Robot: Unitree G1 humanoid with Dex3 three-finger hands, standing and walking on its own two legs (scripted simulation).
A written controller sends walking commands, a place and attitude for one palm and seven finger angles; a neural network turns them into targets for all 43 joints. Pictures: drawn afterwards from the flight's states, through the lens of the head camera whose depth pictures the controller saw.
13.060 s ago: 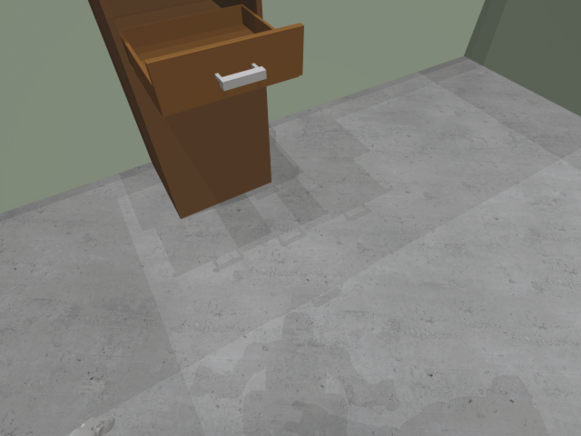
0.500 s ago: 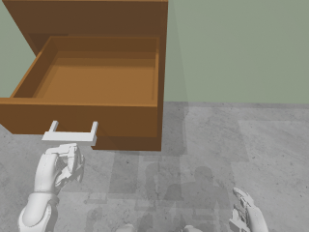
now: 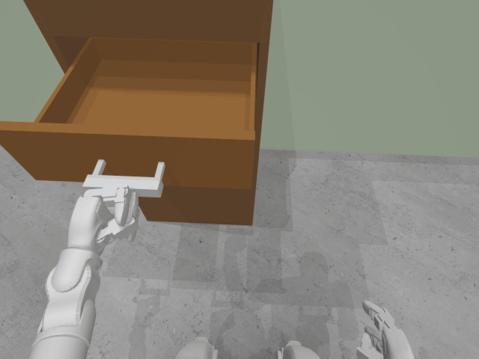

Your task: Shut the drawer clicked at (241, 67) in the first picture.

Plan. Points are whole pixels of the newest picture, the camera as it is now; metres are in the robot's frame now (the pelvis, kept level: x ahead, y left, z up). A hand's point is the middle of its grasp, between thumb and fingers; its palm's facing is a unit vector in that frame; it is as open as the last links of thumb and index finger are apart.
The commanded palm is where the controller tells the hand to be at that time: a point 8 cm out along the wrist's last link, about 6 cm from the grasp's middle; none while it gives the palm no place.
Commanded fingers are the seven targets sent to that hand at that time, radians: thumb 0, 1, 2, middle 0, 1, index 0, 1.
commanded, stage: push the drawer shut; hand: left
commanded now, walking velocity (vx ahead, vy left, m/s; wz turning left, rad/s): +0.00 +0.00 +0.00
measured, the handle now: (127, 176) +0.39 +0.21 +0.06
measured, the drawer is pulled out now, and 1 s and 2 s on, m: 0.27 0.14 0.02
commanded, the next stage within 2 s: none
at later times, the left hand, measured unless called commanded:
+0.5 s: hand (146, 180) +0.39 +0.18 +0.06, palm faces -0.01 -1.00 -0.03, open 2.8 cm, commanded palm +0.38 +0.24 +0.07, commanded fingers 0.00 0.90 0.90 -1.40 -1.60 -1.40 -1.60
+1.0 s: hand (156, 155) +0.45 +0.18 +0.06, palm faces +0.01 -1.00 -0.03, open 2.9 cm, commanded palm +0.44 +0.22 +0.07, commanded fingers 0.00 0.90 0.90 -1.40 -1.60 -1.40 -1.60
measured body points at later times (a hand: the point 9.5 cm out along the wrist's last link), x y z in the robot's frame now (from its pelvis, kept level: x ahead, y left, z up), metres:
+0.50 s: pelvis +0.00 +0.01 +0.00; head +0.07 +0.01 +0.45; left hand +0.39 +0.24 +0.06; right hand +0.09 -0.25 -0.11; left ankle +0.01 +0.12 -0.68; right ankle +0.02 -0.11 -0.68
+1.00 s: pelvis +0.00 +0.01 -0.01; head +0.09 +0.01 +0.43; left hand +0.44 +0.23 +0.06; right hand +0.06 -0.26 -0.13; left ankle +0.01 +0.12 -0.68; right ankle +0.02 -0.11 -0.68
